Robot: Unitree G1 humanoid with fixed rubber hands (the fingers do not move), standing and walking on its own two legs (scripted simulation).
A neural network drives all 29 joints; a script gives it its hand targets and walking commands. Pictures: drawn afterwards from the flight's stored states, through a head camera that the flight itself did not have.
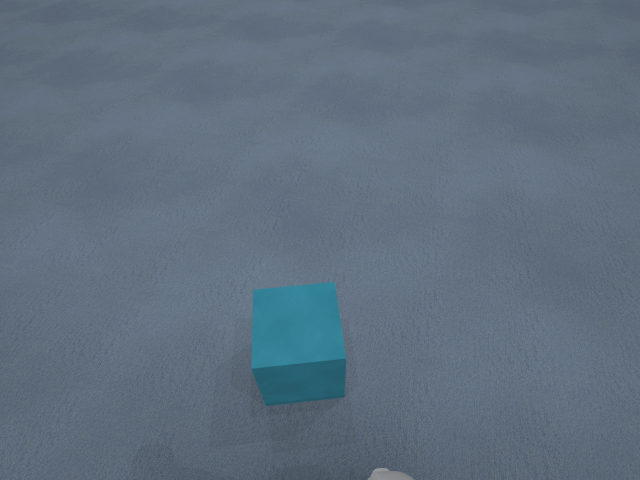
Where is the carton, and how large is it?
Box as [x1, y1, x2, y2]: [251, 282, 345, 405]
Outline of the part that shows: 334,282 253,290 251,368 266,405 344,396 345,354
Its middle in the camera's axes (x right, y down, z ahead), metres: -0.06 +0.31 +1.16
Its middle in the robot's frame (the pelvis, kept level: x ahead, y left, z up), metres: +0.62 +0.04 -0.60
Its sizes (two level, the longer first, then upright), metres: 0.246 0.244 0.271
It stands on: the floor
